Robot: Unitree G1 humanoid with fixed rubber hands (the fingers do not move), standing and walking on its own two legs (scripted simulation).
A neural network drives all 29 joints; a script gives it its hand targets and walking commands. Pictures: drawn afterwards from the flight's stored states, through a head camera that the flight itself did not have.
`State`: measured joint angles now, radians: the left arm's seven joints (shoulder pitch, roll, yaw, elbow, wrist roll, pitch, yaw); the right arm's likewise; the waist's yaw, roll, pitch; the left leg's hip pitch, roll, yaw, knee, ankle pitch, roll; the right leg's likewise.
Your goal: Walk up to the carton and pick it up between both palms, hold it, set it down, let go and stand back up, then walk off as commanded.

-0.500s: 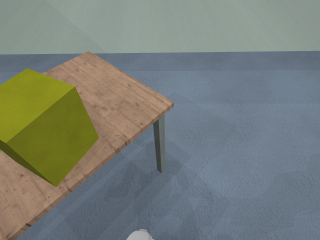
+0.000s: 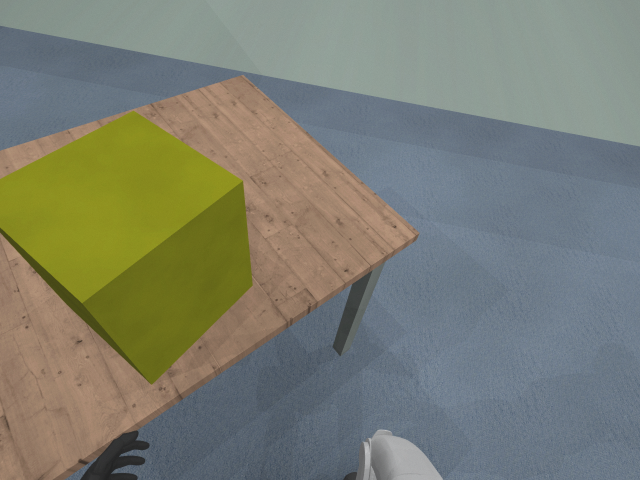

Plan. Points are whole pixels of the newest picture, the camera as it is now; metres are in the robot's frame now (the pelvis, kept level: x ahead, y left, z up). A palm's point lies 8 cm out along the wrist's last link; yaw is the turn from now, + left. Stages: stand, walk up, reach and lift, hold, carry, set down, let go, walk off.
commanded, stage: walk up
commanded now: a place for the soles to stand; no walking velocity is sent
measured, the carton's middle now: (142, 251) +0.40 +0.28 +0.00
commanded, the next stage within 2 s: none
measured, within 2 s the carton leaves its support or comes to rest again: neither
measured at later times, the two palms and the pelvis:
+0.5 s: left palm out of the picture +0.13 +0.20 -0.06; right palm out of the picture +0.14 -0.41 -0.10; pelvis +0.03 -0.12 +0.00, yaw +8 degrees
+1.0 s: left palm out of the picture -0.04 +0.14 -0.08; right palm out of the picture +0.16 -0.44 -0.13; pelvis +0.00 -0.18 -0.01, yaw +19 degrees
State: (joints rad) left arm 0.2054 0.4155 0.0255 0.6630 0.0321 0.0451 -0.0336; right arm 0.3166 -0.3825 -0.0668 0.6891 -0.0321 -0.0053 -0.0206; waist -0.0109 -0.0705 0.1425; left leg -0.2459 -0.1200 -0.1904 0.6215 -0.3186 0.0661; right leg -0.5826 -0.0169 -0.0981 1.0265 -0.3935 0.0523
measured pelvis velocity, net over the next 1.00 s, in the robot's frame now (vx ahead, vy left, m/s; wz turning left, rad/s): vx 0.00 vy -0.18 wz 0.33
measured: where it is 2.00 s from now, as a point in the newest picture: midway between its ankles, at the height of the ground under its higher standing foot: outside the picture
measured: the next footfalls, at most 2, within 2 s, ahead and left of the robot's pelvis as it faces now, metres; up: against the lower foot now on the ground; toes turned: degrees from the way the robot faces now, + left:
right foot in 0.28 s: +0.10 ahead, -0.14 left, +0.00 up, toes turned +1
left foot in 0.66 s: +0.07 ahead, +0.01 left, +0.00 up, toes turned +0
